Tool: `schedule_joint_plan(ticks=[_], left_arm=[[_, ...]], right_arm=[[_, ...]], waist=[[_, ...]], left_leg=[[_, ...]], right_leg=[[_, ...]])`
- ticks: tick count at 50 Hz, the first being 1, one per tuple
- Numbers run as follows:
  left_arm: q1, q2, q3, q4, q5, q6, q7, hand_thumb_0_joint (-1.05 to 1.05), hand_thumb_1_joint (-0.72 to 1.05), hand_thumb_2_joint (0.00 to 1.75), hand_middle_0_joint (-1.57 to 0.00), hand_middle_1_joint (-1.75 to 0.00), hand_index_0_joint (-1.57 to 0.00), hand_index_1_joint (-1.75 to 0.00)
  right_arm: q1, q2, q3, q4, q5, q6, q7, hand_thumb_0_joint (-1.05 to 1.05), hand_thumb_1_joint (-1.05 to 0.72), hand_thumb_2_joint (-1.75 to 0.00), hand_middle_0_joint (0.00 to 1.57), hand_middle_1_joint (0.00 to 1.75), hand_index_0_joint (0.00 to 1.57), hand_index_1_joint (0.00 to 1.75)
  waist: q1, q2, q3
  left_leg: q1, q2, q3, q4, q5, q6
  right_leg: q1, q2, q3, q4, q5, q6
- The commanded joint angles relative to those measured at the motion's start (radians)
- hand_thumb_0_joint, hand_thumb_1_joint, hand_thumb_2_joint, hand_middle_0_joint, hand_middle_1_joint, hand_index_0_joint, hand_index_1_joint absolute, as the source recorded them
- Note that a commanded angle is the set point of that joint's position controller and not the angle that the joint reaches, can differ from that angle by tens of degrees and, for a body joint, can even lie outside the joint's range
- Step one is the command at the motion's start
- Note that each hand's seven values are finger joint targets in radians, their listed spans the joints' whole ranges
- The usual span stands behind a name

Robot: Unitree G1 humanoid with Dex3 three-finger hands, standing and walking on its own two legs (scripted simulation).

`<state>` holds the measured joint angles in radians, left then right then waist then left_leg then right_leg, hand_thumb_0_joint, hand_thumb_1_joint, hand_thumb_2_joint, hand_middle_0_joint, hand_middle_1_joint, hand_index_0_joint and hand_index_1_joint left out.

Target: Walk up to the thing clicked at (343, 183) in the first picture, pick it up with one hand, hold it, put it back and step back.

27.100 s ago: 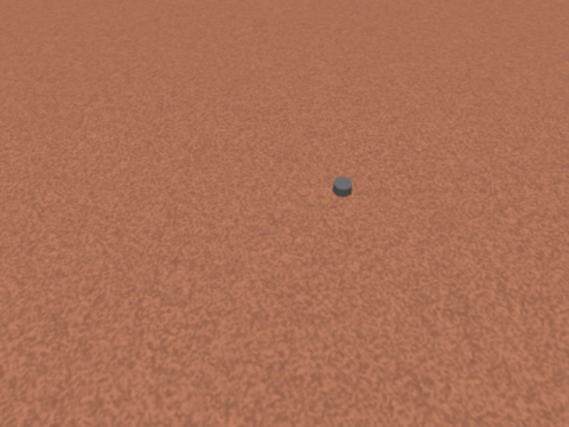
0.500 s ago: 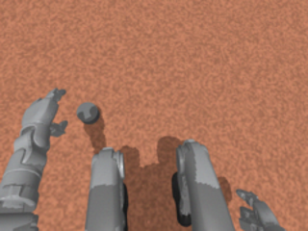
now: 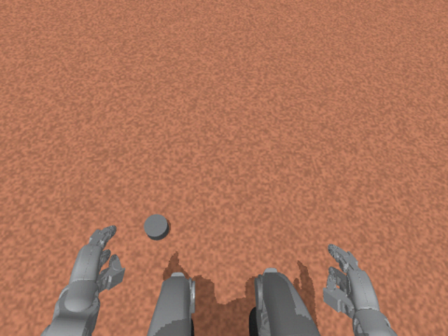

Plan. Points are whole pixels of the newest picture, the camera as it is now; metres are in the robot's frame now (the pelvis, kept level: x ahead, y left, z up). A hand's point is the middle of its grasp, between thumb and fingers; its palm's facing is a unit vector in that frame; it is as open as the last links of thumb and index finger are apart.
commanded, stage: home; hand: left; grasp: from above
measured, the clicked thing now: (156, 227) +0.49 +0.23 -0.59
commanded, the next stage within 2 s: none
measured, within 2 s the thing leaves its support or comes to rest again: neither
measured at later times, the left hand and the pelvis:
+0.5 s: hand (91, 280) +0.21 +0.19 +0.05, palm faces +0.08 -0.98 -0.21, open 7.4 cm; pelvis +0.06 +0.00 +0.10, yaw +1 degrees
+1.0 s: hand (96, 279) +0.21 +0.18 +0.05, palm faces +0.07 -0.98 -0.20, open 7.4 cm; pelvis +0.05 +0.00 +0.10, yaw +1 degrees
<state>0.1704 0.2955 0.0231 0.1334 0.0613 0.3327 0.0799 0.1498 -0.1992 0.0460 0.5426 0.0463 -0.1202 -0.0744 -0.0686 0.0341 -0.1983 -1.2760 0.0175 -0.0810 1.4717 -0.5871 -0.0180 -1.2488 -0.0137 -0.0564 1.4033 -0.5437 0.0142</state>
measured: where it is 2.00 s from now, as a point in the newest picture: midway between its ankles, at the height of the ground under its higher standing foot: outside the picture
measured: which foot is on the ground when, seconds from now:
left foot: down 0.00-1.00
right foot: down 0.00-1.00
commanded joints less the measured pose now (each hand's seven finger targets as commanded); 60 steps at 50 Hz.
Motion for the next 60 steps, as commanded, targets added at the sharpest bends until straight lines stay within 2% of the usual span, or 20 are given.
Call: schedule_joint_plan(ticks=[1,3,7,8,11,14,17,20,23,30,40,42,43,47,51,60], left_arm=[[0.024,0.107,0.109,-0.251,-0.066,0.005,0.025,0.0,0.9,0.9,-0.2,-0.3,-0.2,-0.3],[0.062,0.064,0.088,-0.288,-0.093,0.022,0.018,0.0,0.9,0.9,-0.2,-0.3,-0.2,-0.3],[0.178,0.042,0.093,-0.354,-0.127,0.061,0.008,0.0,0.9,0.9,-0.2,-0.3,-0.2,-0.3],[0.207,0.04,0.092,-0.368,-0.132,0.069,0.005,0.0,0.9,0.9,-0.2,-0.3,-0.2,-0.3],[0.27,0.024,0.083,-0.425,-0.139,0.087,-0.003,0.0,0.9,0.9,-0.2,-0.3,-0.2,-0.3],[0.317,0.021,0.077,-0.446,-0.13,0.095,-0.015,0.0,0.9,0.9,-0.2,-0.3,-0.2,-0.3],[0.348,0.013,0.068,-0.45,-0.124,0.099,-0.029,0.0,0.9,0.9,-0.2,-0.3,-0.2,-0.3],[0.328,0.019,0.061,-0.481,-0.121,0.097,-0.044,0.0,0.9,0.9,-0.2,-0.3,-0.2,-0.3],[0.308,0.014,0.062,-0.455,-0.117,0.094,-0.053,0.0,0.9,0.9,-0.2,-0.3,-0.2,-0.3],[0.301,0.031,0.075,-0.466,-0.109,0.074,-0.061,0.0,0.9,0.9,-0.2,-0.3,-0.2,-0.3],[0.308,0.029,0.069,-0.453,-0.104,0.066,-0.054,0.0,0.9,0.9,-0.2,-0.3,-0.2,-0.3],[0.307,0.026,0.064,-0.457,-0.108,0.065,-0.055,0.0,0.9,0.9,-0.2,-0.3,-0.2,-0.3],[0.319,0.029,0.072,-0.46,-0.108,0.066,-0.053,0.0,0.9,0.9,-0.2,-0.3,-0.2,-0.3],[0.31,0.024,0.073,-0.453,-0.113,0.065,-0.054,0.0,0.9,0.9,-0.2,-0.3,-0.2,-0.3],[0.316,0.03,0.075,-0.459,-0.112,0.066,-0.055,0.0,0.9,0.9,-0.2,-0.3,-0.2,-0.3],[0.309,0.032,0.075,-0.457,-0.108,0.072,-0.054,0.0,0.9,0.9,-0.2,-0.3,-0.2,-0.3]], right_arm=[[0.03,-0.143,-0.057,-0.137,0.004,-0.061,-0.06,0.0,-0.9,-0.9,0.2,0.3,0.2,0.3],[0.047,-0.139,-0.051,-0.133,0.002,-0.073,-0.074,0.0,-0.9,-0.9,0.2,0.3,0.2,0.3],[0.082,-0.133,-0.048,-0.155,-0.003,-0.091,-0.101,0.0,-0.9,-0.9,0.2,0.3,0.2,0.3],[0.09,-0.131,-0.046,-0.16,-0.005,-0.096,-0.105,0.0,-0.9,-0.9,0.2,0.3,0.2,0.3],[0.102,-0.126,-0.047,-0.175,-0.009,-0.111,-0.118,0.0,-0.9,-0.9,0.2,0.3,0.2,0.3],[0.107,-0.126,-0.05,-0.176,-0.017,-0.126,-0.123,0.0,-0.9,-0.9,0.2,0.3,0.2,0.3],[0.107,-0.128,-0.053,-0.187,-0.021,-0.136,-0.124,0.0,-0.9,-0.9,0.2,0.3,0.2,0.3],[0.098,-0.135,-0.062,-0.185,-0.028,-0.148,-0.122,0.0,-0.9,-0.9,0.2,0.3,0.2,0.3],[0.088,-0.137,-0.06,-0.183,-0.032,-0.163,-0.122,0.0,-0.9,-0.9,0.2,0.3,0.2,0.3],[0.081,-0.144,-0.066,-0.174,-0.04,-0.178,-0.116,0.0,-0.9,-0.9,0.2,0.3,0.2,0.3],[0.062,-0.139,-0.059,-0.163,-0.044,-0.178,-0.118,0.0,-0.9,-0.9,0.2,0.3,0.2,0.3],[0.065,-0.144,-0.062,-0.161,-0.042,-0.178,-0.117,0.0,-0.9,-0.9,0.2,0.3,0.2,0.3],[0.066,-0.139,-0.061,-0.162,-0.043,-0.178,-0.118,0.0,-0.9,-0.9,0.2,0.3,0.2,0.3],[0.064,-0.141,-0.061,-0.164,-0.042,-0.179,-0.119,0.0,-0.9,-0.9,0.2,0.3,0.2,0.3],[0.072,-0.142,-0.066,-0.164,-0.042,-0.18,-0.12,0.0,-0.9,-0.9,0.2,0.3,0.2,0.3],[0.069,-0.141,-0.065,-0.159,-0.04,-0.182,-0.121,0.0,-0.9,-0.9,0.2,0.3,0.2,0.3]], waist=[[0.004,0.052,-0.29],[-0.007,0.059,-0.264],[0.0,0.048,-0.207],[0.01,0.042,-0.188],[0.013,0.042,-0.142],[0.014,0.036,-0.101],[0.019,0.009,-0.051],[0.014,0.026,-0.04],[0.012,-0.002,0.012],[0.018,0.033,-0.054],[0.028,0.033,-0.031],[0.026,0.024,-0.046],[0.035,0.03,-0.047],[0.031,-0.008,-0.04],[0.028,0.002,-0.063],[0.035,0.014,-0.034]], left_leg=[[0.373,-0.022,0.008,-0.352,0.119,0.035],[0.432,-0.016,0.002,-0.4,0.19,0.029],[0.529,-0.017,0.011,-0.484,0.261,0.027],[0.545,-0.018,0.014,-0.504,0.274,0.027],[0.595,-0.02,0.026,-0.548,0.309,0.026],[0.631,-0.015,0.024,-0.577,0.359,0.024],[0.637,-0.018,0.022,-0.606,0.338,0.03],[0.654,-0.017,0.028,-0.625,0.323,0.027],[0.642,-0.018,0.032,-0.634,0.269,0.03],[0.683,-0.021,0.034,-0.62,0.354,0.024],[0.672,-0.019,0.037,-0.632,0.29,0.026],[0.681,-0.016,0.029,-0.635,0.315,0.024],[0.673,-0.019,0.03,-0.627,0.323,0.024],[0.661,-0.022,0.04,-0.623,0.287,0.03],[0.668,-0.023,0.043,-0.61,0.326,0.03],[0.664,-0.018,0.04,-0.624,0.293,0.027]], right_leg=[[0.362,0.024,0.031,-0.335,0.114,-0.03],[0.408,0.026,0.02,-0.364,0.177,-0.028],[0.516,0.031,0.007,-0.463,0.239,-0.023],[0.543,0.032,0.003,-0.487,0.251,-0.021],[0.588,0.037,-0.003,-0.538,0.279,-0.021],[0.611,0.041,-0.016,-0.558,0.31,-0.023],[0.625,0.041,-0.022,-0.59,0.291,-0.02],[0.625,0.043,-0.027,-0.601,0.267,-0.019],[0.615,0.038,-0.028,-0.614,0.222,-0.015],[0.647,0.037,-0.023,-0.591,0.294,-0.016],[0.647,0.036,-0.018,-0.605,0.246,-0.014],[0.654,0.038,-0.022,-0.597,0.261,-0.015],[0.656,0.037,-0.021,-0.598,0.273,-0.015],[0.663,0.033,-0.014,-0.614,0.248,-0.011],[0.668,0.032,-0.009,-0.608,0.286,-0.01],[0.659,0.032,-0.012,-0.612,0.251,-0.012]])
